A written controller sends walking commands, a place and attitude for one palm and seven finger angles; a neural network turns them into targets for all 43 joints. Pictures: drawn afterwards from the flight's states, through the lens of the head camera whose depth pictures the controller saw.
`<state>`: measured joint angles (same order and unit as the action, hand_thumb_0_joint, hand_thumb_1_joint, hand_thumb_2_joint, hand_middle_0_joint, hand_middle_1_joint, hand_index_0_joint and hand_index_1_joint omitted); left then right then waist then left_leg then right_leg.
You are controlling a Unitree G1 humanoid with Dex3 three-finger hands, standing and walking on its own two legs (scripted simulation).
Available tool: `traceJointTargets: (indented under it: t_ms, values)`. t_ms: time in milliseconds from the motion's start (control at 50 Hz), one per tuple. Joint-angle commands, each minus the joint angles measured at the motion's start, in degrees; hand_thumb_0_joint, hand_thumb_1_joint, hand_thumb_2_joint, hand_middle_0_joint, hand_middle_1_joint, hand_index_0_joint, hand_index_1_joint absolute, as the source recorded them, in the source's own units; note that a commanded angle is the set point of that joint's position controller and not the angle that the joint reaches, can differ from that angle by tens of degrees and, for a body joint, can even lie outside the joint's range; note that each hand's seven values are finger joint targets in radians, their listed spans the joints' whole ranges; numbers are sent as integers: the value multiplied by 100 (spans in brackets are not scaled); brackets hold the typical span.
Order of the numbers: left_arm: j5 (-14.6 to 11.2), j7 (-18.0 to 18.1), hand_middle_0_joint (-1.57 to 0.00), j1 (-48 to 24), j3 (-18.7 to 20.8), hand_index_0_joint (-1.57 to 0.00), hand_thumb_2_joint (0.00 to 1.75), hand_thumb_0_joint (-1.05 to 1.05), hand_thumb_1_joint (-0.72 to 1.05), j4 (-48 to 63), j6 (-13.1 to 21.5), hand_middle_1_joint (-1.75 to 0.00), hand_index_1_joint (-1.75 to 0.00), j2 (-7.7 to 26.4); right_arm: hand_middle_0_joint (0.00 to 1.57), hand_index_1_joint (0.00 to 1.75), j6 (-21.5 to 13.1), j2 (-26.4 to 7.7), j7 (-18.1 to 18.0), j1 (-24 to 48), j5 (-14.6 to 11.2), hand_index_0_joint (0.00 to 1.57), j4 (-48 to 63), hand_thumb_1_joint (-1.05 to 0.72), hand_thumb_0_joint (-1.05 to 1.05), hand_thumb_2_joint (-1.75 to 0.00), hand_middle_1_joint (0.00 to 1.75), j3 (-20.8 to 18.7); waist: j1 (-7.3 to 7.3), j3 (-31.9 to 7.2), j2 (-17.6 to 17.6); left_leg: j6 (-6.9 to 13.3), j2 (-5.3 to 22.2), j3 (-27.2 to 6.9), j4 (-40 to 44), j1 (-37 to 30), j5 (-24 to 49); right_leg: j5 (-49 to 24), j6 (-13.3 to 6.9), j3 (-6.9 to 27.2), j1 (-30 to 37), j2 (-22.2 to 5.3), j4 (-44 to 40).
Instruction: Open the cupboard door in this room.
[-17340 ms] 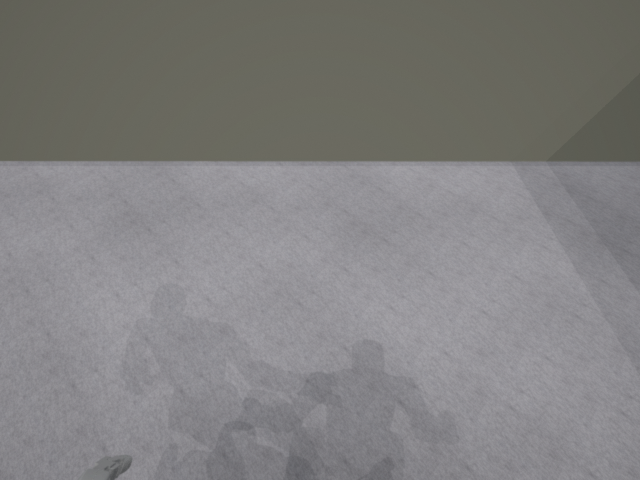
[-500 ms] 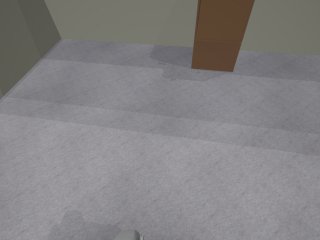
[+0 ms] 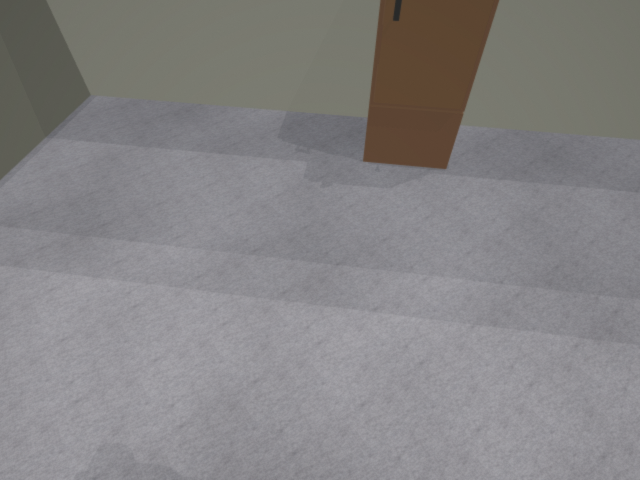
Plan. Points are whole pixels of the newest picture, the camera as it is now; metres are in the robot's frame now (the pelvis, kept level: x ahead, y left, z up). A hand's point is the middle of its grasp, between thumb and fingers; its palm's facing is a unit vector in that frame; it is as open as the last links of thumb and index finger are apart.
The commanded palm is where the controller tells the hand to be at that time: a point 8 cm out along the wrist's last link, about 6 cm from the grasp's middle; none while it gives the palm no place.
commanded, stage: turn or walk to find it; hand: left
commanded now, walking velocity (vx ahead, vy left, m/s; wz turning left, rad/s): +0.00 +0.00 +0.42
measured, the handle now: out of the picture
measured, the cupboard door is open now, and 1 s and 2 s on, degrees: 0 0 0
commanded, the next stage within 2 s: stand and wait in 0.08 s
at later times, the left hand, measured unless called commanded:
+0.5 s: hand out of the picture -0.03 +0.15 -0.18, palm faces +0.07 -0.98 -0.18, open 7.3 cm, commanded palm none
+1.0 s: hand out of the picture -0.03 +0.21 -0.17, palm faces +0.05 -0.96 -0.26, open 7.3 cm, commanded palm none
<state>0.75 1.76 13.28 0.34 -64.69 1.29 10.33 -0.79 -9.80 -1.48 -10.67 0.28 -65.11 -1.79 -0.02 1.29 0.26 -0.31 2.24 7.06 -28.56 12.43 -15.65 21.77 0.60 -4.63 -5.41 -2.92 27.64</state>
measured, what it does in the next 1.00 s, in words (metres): stands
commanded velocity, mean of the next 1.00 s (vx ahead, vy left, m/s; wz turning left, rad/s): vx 0.00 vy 0.00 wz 0.08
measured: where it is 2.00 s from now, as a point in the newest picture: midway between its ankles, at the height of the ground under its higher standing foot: outside the picture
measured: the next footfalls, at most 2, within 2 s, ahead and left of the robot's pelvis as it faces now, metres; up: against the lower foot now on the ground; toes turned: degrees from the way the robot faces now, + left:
none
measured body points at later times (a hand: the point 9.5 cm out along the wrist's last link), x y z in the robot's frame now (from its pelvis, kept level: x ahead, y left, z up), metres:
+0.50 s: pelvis +0.00 -0.01 +0.00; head +0.00 -0.01 +0.45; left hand -0.03 +0.20 -0.16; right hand +0.03 -0.24 -0.15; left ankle -0.01 +0.12 -0.74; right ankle -0.08 -0.11 -0.74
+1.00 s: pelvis -0.04 +0.00 +0.01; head -0.03 +0.01 +0.46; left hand -0.03 +0.26 -0.15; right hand +0.00 -0.26 -0.14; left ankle +0.00 +0.12 -0.74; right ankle -0.08 -0.11 -0.74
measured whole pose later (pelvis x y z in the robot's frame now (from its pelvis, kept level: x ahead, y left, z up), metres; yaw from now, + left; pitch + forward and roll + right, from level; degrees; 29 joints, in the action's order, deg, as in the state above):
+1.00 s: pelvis -0.04 +0.00 +0.01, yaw +2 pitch -3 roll +0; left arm 0.5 1.6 13.6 0.5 -64.1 0.2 14.0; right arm -0.1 -13.7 -0.7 -11.5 0.5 -64.6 -1.1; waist -0.1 3.7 0.3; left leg 0.0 2.4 4.6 -24.1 11.3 -10.0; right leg 16.0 0.3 -7.3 -2.5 -1.9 21.4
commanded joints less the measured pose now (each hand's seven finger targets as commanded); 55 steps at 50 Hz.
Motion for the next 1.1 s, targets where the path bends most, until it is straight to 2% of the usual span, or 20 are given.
traceJointTargets:
  t_ms: [0,40,120,220,300,460,660,740,860,900,960,1000,1040,1080]
  values:
    - [11,50,-20,518,116,-20,90,0,90,98,55,-30,-30,690,20,30,-77,-612,-39,-325,15,20,155,-90,0,-90,30,-54,31,87,272,103,561,-573,391,-283,2257,-3041,-133,263,-84,-625,-525]
    - [-15,87,-20,619,118,-20,90,0,90,119,-2,-30,-30,603,20,30,-29,-463,-27,-451,22,20,134,-90,0,-90,30,-2,61,21,265,48,507,-507,221,-143,2509,-3333,-104,156,122,-667,-364]
    - [-24,108,-20,666,159,-20,90,0,90,208,-24,-30,-30,754,20,30,15,-487,-34,-493,29,20,178,-90,0,-90,30,17,93,-187,256,12,451,-425,39,-86,2503,-3920,-155,132,391,-785,-261]
    - [-31,113,-20,637,127,-20,90,0,90,247,-18,-30,-30,755,20,30,36,-532,-44,-512,16,20,143,-90,0,-90,30,24,73,-97,279,28,455,-430,16,-268,2459,-4033,-135,124,273,-747,-383]
    - [-30,111,-20,653,91,-20,90,0,90,220,-19,-30,-30,695,20,30,34,-555,-57,-562,0,20,94,-90,0,-90,30,21,24,7,132,59,506,-474,97,-471,2498,-3612,-104,132,115,-661,-553]
    - [-20,90,-20,734,42,-20,90,0,90,108,-19,-30,-30,557,20,30,25,-586,-60,-481,-9,20,74,-90,0,-90,30,5,-9,432,-32,94,538,-592,451,-517,1772,-2189,-110,202,-213,-546,-1023]
    - [-7,46,-20,684,74,-20,90,0,90,67,20,-30,-30,680,20,30,-24,-833,-49,-318,-10,20,169,-90,0,-90,30,-37,-5,427,-34,150,539,-699,704,-534,1287,-1470,-151,305,-294,-503,-1256]
    - [-3,30,-20,581,109,-20,90,0,90,100,42,-30,-30,829,20,30,-54,-996,-42,-255,-15,20,214,-90,0,-90,30,-63,4,277,44,171,572,-730,747,-576,1341,-1530,-166,292,-201,-522,-1264]
    - [1,4,-20,351,143,-20,90,0,90,169,55,-30,-30,1077,20,30,-66,-1209,-10,-87,-7,20,255,-90,0,-90,30,-79,27,433,75,172,578,-775,898,-449,1097,-1209,-176,328,-273,-535,-1366]
    - [-8,6,-20,308,151,-20,90,0,90,214,19,-30,-30,1059,20,30,-45,-1154,14,-72,9,20,290,-90,0,-90,30,-60,34,397,-52,150,555,-802,839,-314,1130,-1149,-151,259,-229,-569,-1257]
    - [-19,34,-20,377,116,-20,90,0,90,245,-102,-30,-30,836,20,30,57,-850,53,-181,29,20,329,-90,0,-90,30,-3,42,456,-99,102,530,-832,678,49,1024,-867,-84,135,-283,-601,-1016]
    - [-19,39,-20,355,154,-20,90,0,90,311,-154,-30,-30,885,20,30,108,-835,73,-179,45,20,399,-90,0,-90,30,-9,72,463,-31,94,515,-874,525,361,984,-788,-83,89,-263,-655,-866]
    - [-9,43,-20,317,197,-20,90,0,90,398,-186,-30,-30,982,20,30,149,-884,97,-166,58,20,515,-90,0,-90,30,-36,82,380,112,82,458,-875,255,640,876,-674,-153,119,-233,-791,-798]
    - [-1,42,-20,257,234,-20,90,0,90,485,-191,-30,-30,1071,20,30,160,-830,111,-179,67,20,573,-90,0,-90,30,-50,78,250,291,46,348,-755,-125,741,847,-804,-316,234,-242,-1038,-784]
